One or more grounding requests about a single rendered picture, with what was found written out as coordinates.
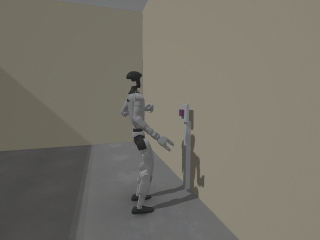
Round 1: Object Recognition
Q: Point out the robot right foot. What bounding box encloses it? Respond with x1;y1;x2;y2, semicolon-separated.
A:
131;205;154;215

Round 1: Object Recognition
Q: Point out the button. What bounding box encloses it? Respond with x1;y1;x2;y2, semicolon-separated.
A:
179;109;184;117

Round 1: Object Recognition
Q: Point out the robot right forearm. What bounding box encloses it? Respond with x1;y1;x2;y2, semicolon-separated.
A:
135;116;160;140

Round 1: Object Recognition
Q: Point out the humanoid robot head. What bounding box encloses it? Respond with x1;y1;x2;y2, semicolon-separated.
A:
126;71;142;94

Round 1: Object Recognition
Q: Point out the left robot upper arm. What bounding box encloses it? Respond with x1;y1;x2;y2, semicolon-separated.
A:
120;99;129;117

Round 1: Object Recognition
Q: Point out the panel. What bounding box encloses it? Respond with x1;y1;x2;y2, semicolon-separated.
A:
179;104;191;190

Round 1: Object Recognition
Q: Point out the left robot hand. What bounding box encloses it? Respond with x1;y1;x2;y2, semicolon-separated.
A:
144;103;154;113

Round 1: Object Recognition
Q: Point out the right robot upper arm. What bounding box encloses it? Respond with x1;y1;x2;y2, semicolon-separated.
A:
133;93;143;124

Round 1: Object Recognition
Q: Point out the right robot hand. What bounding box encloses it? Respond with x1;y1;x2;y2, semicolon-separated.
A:
156;135;174;152

